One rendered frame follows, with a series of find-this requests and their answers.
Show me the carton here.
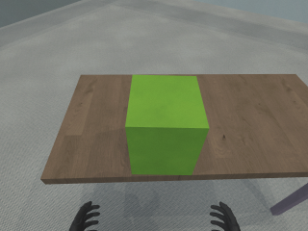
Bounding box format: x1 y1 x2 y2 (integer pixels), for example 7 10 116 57
125 74 210 175

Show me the left robot hand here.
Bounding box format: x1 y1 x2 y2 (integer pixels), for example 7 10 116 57
68 201 100 231

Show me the right robot hand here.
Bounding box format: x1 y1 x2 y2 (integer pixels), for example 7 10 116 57
210 202 241 231

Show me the table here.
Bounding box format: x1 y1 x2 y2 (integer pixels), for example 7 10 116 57
40 74 308 216

